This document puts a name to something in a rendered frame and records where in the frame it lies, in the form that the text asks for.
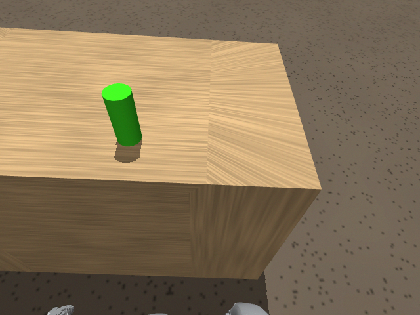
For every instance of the can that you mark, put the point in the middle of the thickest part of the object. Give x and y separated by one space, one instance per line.
120 105

